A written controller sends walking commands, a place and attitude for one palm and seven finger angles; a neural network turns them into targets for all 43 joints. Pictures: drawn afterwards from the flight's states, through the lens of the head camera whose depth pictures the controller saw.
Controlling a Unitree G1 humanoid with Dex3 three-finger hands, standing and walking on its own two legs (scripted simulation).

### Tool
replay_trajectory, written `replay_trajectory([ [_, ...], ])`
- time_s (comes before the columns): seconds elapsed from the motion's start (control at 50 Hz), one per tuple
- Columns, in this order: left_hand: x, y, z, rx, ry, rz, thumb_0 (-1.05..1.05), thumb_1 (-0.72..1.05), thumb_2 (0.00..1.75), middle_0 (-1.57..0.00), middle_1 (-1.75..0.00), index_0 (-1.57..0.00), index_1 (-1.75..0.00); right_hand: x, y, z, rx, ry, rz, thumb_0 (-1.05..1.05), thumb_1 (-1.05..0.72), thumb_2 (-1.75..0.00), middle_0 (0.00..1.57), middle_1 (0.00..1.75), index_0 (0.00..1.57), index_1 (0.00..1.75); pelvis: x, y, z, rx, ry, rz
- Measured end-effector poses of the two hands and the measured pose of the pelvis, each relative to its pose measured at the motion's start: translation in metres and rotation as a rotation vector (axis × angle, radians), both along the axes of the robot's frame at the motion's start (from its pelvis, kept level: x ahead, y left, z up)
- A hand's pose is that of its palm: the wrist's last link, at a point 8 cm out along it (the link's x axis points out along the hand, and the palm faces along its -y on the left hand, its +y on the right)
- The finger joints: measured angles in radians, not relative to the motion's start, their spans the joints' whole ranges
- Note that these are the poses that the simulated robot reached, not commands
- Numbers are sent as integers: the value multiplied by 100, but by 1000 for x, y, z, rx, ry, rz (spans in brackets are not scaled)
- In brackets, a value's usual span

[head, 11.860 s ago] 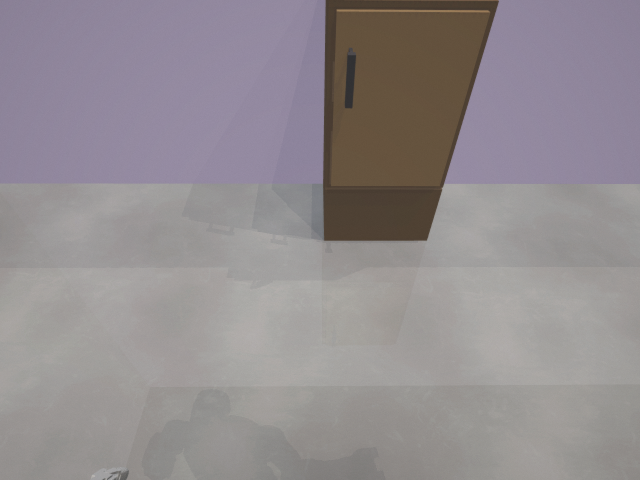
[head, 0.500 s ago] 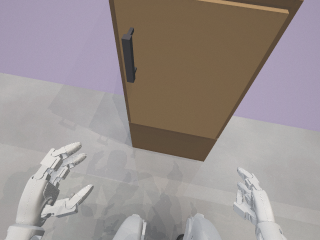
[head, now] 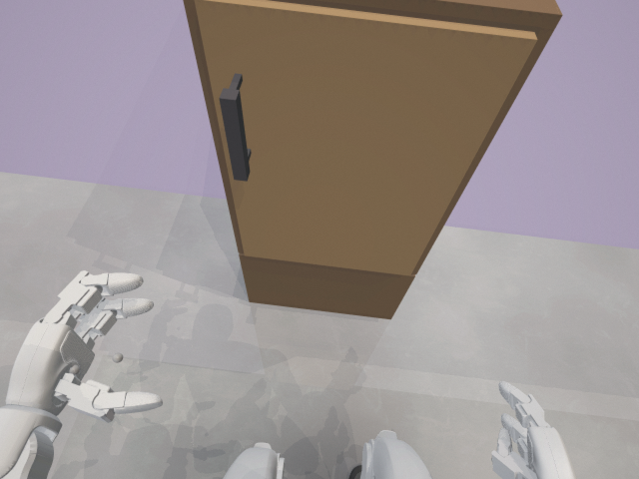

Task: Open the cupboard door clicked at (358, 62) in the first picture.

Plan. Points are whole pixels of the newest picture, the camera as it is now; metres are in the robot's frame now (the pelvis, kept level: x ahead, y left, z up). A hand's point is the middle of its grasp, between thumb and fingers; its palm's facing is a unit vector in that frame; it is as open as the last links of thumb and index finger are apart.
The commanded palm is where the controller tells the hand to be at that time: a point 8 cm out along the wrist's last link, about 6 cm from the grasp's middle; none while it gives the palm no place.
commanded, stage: raise the hand with hooked fingers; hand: left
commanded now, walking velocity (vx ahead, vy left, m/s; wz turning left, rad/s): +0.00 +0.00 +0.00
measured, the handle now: (239, 130) +0.58 +0.16 +0.06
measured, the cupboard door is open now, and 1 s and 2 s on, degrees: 0 0 0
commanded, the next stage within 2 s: move the hooked fingers beside the handle in 0.98 s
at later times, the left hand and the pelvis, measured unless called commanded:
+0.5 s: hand (82, 297) +0.29 +0.28 +0.07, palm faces -0.03 -1.00 -0.07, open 14.0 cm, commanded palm +0.26 +0.32 +0.07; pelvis +0.00 +0.00 +0.01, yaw +0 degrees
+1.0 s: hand (91, 295) +0.29 +0.27 +0.07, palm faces -0.04 -1.00 -0.06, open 14.0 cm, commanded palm +0.27 +0.31 +0.07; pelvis +0.00 +0.00 +0.02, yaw -1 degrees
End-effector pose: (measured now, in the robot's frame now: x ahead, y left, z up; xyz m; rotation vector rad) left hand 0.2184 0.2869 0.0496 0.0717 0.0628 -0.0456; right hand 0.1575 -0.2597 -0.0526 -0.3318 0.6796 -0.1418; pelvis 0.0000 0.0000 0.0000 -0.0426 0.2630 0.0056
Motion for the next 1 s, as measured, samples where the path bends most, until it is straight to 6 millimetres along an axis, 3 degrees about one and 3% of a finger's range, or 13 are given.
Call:
replay_trajectory([
  [0.16,14,16,11,2,-19,14,0,-38,34,-30,-113,-29,-112,15,19,9,31,-31,49,1,-90,-90,20,30,20,30,2,1,6,-6,-14,5],
  [0.3,29,30,18,-3,-14,19,-1,-46,31,-30,-118,-30,-118,13,29,4,58,-3,64,1,-90,-90,20,30,20,30,3,1,10,-7,-18,4],
  [0.58,59,46,29,-20,-23,11,-1,-49,30,-30,-120,-30,-120,-17,10,0,31,89,5,1,-90,-90,20,30,20,30,4,0,15,1,-14,-9],
  [0.76,59,36,22,-26,-17,-4,-1,-49,30,-30,-120,-30,-120,-24,1,4,15,100,-16,1,-90,-90,20,30,20,30,4,-2,15,5,-9,-18],
  [1.0,55,36,27,-13,-24,8,-1,-50,30,-30,-120,-30,-120,-14,9,1,45,79,5,1,-90,-90,20,30,20,30,3,-4,15,5,-13,-12],
])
